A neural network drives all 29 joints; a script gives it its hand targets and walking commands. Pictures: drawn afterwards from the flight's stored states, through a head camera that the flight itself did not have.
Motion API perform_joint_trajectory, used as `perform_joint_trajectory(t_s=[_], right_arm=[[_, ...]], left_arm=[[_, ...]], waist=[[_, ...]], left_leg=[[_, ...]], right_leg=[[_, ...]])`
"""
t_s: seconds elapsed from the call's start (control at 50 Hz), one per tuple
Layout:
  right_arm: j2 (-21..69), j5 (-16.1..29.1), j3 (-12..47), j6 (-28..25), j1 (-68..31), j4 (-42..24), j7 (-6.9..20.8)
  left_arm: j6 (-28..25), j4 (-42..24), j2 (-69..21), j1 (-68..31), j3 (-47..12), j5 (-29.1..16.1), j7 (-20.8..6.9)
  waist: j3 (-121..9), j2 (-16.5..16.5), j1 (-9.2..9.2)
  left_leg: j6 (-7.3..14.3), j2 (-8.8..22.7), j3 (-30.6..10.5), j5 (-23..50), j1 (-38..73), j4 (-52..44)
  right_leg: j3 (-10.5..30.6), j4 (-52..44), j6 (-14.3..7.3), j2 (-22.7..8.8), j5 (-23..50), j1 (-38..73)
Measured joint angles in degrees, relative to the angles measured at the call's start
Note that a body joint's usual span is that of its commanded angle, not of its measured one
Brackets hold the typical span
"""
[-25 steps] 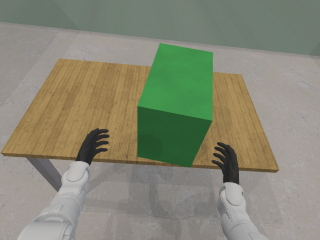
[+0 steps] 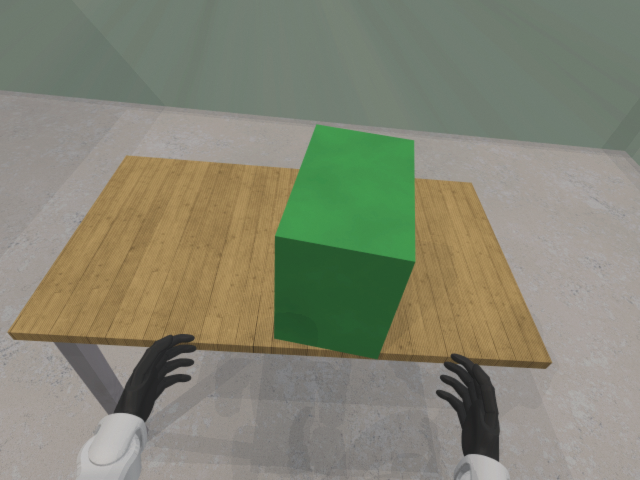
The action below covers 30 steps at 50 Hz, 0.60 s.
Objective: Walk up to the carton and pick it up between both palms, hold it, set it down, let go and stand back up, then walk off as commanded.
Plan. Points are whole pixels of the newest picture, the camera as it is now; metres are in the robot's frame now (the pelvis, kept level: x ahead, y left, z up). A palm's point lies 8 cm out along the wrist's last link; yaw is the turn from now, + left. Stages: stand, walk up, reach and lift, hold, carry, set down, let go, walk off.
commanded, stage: set down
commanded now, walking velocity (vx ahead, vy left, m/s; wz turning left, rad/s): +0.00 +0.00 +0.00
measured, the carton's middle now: (345, 237) +0.55 -0.05 -0.01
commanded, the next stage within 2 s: let go in 1.98 s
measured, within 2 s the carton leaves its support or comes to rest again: neither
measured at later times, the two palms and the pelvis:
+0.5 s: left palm (139, 413) +0.24 +0.22 -0.03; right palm (475, 441) +0.21 -0.19 -0.01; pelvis +0.02 +0.00 +0.00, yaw +0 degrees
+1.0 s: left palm (135, 438) +0.21 +0.22 -0.04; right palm (489, 457) +0.19 -0.21 -0.03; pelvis +0.02 -0.01 +0.00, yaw +0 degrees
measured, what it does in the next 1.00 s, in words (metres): stands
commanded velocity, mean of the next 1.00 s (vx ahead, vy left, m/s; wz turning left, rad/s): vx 0.00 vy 0.00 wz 0.00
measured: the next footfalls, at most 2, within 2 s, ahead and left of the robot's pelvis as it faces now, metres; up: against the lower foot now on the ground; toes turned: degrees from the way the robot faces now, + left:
none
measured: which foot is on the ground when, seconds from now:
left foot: down 0.00-1.00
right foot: down 0.00-1.00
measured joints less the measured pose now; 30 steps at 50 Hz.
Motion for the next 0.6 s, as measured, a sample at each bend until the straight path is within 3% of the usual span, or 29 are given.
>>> perform_joint_trajectory(t_s=[0.24,0.6], right_arm=[[-0.01,0.01,0.41,5.28,4.99,-7.74,1.23],[-2.89,0.0,0.4,7.94,6.84,-8.37,3.64]], left_arm=[[4.29,-5.67,0.61,5.43,-2.14,-0.39,0.31],[10.01,-9.22,0.71,8.97,-2.65,-0.39,1.26]], waist=[[0.82,1.44,0.0],[1.36,2.0,0.0]], left_leg=[[0.0,-0.03,0.0,-0.27,0.6,-0.01],[-0.08,-0.03,0.0,-1.34,2.34,-0.78]], right_leg=[[0.0,-0.01,-0.52,0.0,-0.4,0.62],[-0.01,-0.63,-0.17,0.02,-1.48,2.27]])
